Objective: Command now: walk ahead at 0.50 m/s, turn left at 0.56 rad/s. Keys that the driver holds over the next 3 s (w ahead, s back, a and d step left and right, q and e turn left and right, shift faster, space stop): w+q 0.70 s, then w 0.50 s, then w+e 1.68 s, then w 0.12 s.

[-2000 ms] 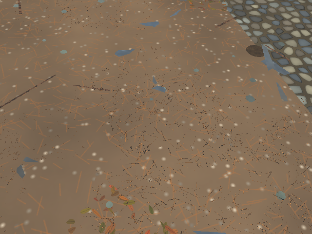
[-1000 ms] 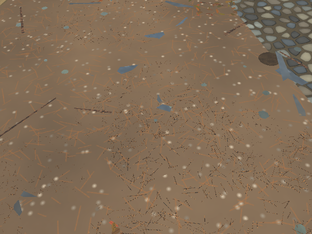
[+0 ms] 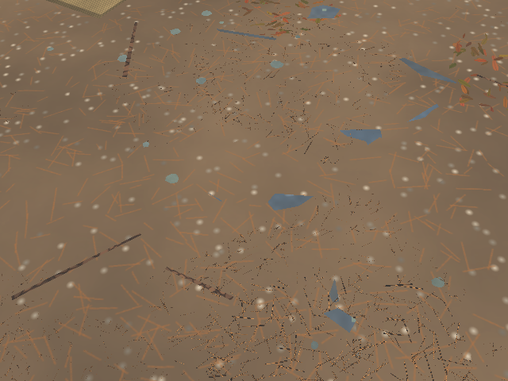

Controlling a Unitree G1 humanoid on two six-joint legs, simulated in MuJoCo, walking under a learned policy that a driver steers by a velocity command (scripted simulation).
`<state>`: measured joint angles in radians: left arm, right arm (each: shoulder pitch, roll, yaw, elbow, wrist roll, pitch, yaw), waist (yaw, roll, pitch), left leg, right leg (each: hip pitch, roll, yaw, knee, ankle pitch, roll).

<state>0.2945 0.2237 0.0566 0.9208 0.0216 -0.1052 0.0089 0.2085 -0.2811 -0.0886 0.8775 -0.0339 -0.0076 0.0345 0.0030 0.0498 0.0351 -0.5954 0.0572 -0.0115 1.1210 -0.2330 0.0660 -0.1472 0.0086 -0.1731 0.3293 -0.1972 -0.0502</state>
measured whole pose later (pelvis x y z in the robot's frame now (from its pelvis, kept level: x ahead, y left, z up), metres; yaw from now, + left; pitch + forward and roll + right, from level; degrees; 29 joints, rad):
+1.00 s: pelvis +0.54 +0.14 -0.01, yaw +31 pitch +0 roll -1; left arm 0.23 0.25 0.05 0.80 0.03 -0.06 -0.01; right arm 0.32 -0.28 -0.05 0.84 -0.03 -0.05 0.02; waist -0.02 0.04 0.04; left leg -0.39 -0.06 -0.07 1.14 -0.34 0.07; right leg -0.28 0.05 -0.06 0.45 -0.18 -0.06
